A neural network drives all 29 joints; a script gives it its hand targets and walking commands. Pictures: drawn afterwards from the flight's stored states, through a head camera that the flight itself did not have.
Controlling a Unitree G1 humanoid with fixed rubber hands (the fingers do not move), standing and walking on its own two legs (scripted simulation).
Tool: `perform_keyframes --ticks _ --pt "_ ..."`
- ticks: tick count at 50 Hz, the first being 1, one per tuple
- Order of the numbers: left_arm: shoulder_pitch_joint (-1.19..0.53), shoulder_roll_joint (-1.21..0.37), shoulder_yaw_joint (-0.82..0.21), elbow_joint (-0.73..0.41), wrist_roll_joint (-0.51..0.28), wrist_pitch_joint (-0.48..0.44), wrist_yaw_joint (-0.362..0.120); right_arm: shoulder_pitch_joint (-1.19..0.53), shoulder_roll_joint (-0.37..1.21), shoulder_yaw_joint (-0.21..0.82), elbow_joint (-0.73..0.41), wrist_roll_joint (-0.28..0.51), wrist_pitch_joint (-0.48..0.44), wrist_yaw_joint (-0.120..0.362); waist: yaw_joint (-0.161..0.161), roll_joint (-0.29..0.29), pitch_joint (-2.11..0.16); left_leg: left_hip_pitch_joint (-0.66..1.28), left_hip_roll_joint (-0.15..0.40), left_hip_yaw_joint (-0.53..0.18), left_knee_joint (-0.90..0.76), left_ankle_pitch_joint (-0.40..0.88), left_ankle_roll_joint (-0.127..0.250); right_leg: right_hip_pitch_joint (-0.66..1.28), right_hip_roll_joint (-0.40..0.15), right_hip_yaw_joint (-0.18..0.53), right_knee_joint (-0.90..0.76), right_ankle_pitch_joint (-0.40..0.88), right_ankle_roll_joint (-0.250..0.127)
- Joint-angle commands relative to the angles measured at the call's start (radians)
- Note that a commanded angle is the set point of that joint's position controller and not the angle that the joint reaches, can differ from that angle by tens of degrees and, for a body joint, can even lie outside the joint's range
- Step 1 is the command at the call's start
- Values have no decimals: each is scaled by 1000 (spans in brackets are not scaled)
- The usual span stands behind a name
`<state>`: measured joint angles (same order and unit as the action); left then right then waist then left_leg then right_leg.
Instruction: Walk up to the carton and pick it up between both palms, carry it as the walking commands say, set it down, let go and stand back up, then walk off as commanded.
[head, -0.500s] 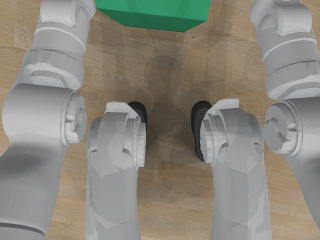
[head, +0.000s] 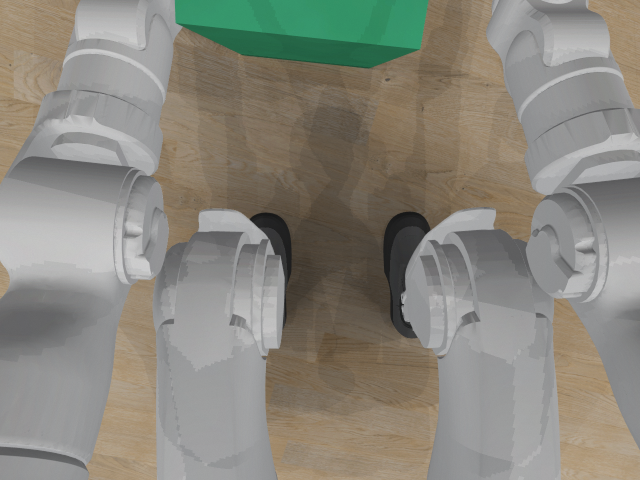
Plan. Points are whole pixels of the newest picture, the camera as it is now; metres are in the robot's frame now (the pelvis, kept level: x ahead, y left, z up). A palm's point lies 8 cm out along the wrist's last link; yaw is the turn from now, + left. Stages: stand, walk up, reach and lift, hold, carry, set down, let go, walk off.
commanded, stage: reach and lift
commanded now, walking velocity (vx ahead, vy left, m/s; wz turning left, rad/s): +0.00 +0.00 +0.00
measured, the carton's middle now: out of the picture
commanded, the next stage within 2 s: none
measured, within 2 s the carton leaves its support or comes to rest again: leaves its support in 1.12 s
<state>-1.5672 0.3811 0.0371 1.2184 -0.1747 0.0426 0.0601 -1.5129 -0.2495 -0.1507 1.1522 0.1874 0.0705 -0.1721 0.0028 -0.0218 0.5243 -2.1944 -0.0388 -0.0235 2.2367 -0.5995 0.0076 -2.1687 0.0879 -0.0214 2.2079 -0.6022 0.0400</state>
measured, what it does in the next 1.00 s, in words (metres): stands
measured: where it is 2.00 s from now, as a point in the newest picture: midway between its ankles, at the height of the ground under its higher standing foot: (340, 294)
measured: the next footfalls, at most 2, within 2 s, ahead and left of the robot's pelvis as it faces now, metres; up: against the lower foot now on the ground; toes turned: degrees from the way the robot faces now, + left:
none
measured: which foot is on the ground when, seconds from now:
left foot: down 0.00-1.00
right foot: down 0.00-1.00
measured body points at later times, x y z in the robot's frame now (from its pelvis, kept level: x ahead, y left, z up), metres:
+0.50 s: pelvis -0.01 +0.00 +0.00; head +0.37 +0.03 +0.23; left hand +0.55 +0.17 -0.20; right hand +0.56 -0.10 -0.19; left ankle +0.11 +0.11 -0.33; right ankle +0.12 -0.12 -0.33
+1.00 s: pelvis +0.01 +0.00 -0.01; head +0.37 +0.03 +0.24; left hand +0.55 +0.17 -0.20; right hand +0.56 -0.10 -0.18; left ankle +0.11 +0.11 -0.33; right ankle +0.12 -0.12 -0.33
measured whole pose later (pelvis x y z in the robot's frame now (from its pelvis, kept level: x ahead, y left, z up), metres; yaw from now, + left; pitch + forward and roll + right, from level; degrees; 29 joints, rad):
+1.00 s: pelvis +0.01 +0.00 -0.01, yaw +1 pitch +32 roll -2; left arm -1.49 0.32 0.07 1.14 -0.09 0.19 0.09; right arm -1.49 -0.11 -0.35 1.08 0.03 0.14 -0.18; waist -0.02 -0.05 0.44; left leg -2.21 -0.06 -0.01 2.28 -0.62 0.00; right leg -2.19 0.12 0.01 2.27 -0.64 0.06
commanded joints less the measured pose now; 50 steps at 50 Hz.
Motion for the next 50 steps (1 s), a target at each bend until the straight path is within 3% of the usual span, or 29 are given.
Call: perform_keyframes --ticks 1,3,5,6,9,10,11,13,16,20,21,22,23,24,27,29,31,32,33,36,37,38,39,41,42,44,45,47,50 --pt "-343 123 21 -293 -14 -56 44 -255 -47 37 -288 42 -70 -15 28 62 -1622 780 -8 -1 -159 587 -24 632 14 -40 -106 528 13" --pt "-332 74 -11 -240 -18 -44 38 -209 24 49 -202 71 -57 -7 9 65 -1531 769 3 -16 -175 556 -17 579 17 -46 -116 487 15" --pt "-298 34 -14 -276 4 -42 38 -196 33 58 -189 82 -51 -6 33 120 -1544 820 -5 -16 -155 591 -27 526 24 -30 -121 475 1" --pt "-314 21 -34 -274 -24 -35 30 -215 61 102 -171 80 -38 1 48 87 -1506 789 -8 -14 -166 554 -29 548 18 -26 -119 448 7" --pt "-352 -11 -58 -252 -9 -27 27 -217 44 49 -122 59 -36 1 2 132 -1423 738 -7 -7 -192 422 -31 485 19 -33 -128 348 -8" --pt "-340 -17 -52 -223 -20 -25 14 -218 43 30 -129 21 -39 0 -19 76 -1379 721 -8 -15 -188 434 -25 460 18 -47 -124 340 6" --pt "-354 2 -48 -243 6 -21 14 -214 58 24 -111 25 -37 -5 -11 98 -1403 708 -6 -18 -193 410 -35 508 17 -37 -124 354 0" --pt "-384 -46 -49 -224 -17 -22 11 -265 33 -16 -167 -27 -53 -23 -69 89 -1389 668 -7 -21 -184 413 -27 512 22 -46 -122 368 1" --pt "-397 -54 -43 -219 16 -26 13 -295 85 -19 -165 -39 -61 -28 -29 90 -1399 611 -22 5 -190 351 -34 579 24 -26 -142 355 -1" --pt "-543 -345 -110 -271 -8 -8 -52 -361 340 -8 -93 -76 -34 34 -76 85 -1363 606 -30 -2 -187 352 -34 534 40 -34 -120 344 -13" --pt "-515 -463 -118 -199 38 3 -75 -401 457 31 -71 -64 -23 67 -12 116 -1326 616 -42 26 -185 347 -37 536 51 -30 -130 328 -14" --pt "-586 -508 -145 -264 20 -1 -101 -391 574 26 -81 -79 -17 95 -52 96 -1321 605 -48 12 -164 352 -26 511 58 -18 -133 343 -18" --pt "-541 -631 -163 -163 52 22 -132 -439 648 22 -78 -93 -7 129 -45 115 -1247 599 -51 -1 -182 350 -16 464 57 -35 -122 336 -16" --pt "-608 -746 -172 -268 36 15 -162 -491 785 72 -121 -82 -1 165 -22 96 -1262 543 -66 21 -164 335 -13 469 70 -31 -115 330 -20" --pt "-618 -908 -153 -262 49 44 -208 -502 907 85 -128 -107 37 223 -17 66 -1228 522 -73 28 -145 338 -15 482 70 -31 -102 326 -29" --pt "-663 -916 -137 -282 36 45 -227 -492 982 63 -108 -147 61 241 -56 33 -1253 547 -77 26 -156 318 -4 485 67 -70 -81 312 -19" --pt "-607 -971 -109 -301 53 52 -241 -483 1045 80 -137 -125 69 269 25 60 -1241 532 -94 49 -148 369 -1 459 89 -41 -103 341 -25" --pt "-626 -994 -130 -310 45 51 -241 -496 1065 90 -177 -117 65 274 -5 46 -1266 544 -86 42 -153 354 9 441 93 -62 -86 326 -22" --pt "-630 -1009 -134 -345 44 52 -246 -486 1087 80 -168 -113 68 275 6 95 -1272 525 -94 52 -135 389 8 456 94 -35 -82 367 -31" --pt "-638 -1012 -144 -361 24 58 -255 -442 1125 86 -151 -112 80 281 3 62 -1292 535 -94 50 -123 426 10 453 96 -42 -66 410 -29" --pt "-677 -1013 -179 -420 0 57 -251 -395 1151 57 -116 -119 93 283 -35 71 -1303 577 -91 51 -146 409 4 448 104 -56 -76 399 -31" --pt "-619 -1033 -172 -385 42 65 -244 -438 1142 74 -156 -93 76 283 21 109 -1284 580 -95 59 -133 449 4 423 107 -50 -72 414 -27" --pt "-624 -1008 -167 -410 15 63 -253 -378 1141 71 -109 -112 97 284 -11 43 -1249 542 -87 38 -136 439 5 435 97 -39 -83 421 -25" --pt "-598 -1044 -176 -380 21 65 -248 -411 1160 88 -136 -106 90 280 19 79 -1266 534 -94 63 -126 433 2 456 95 -29 -81 400 -34" --pt "-632 -1066 -193 -405 13 68 -248 -407 1146 72 -132 -112 84 276 -18 107 -1280 537 -94 47 -142 418 -1 439 99 -50 -61 395 -32" --pt "-619 -1075 -205 -407 -4 71 -251 -406 1156 86 -154 -101 84 274 -6 113 -1316 535 -94 64 -130 446 -6 456 102 -43 -73 427 -31" --pt "-624 -1033 -193 -396 -19 71 -252 -373 1131 89 -112 -118 96 268 -29 54 -1263 525 -93 43 -142 419 -3 438 92 -55 -72 407 -30" --pt "-607 -1053 -192 -416 8 67 -244 -431 1150 101 -170 -94 90 271 28 89 -1300 546 -86 58 -130 462 -4 440 92 -21 -81 419 -39" --pt "-649 -1068 -226 -482 -16 60 -221 -443 1156 118 -218 -74 85 264 11 103 -1435 654 -108 54 -134 506 -10 495 99 -41 -67 441 -31"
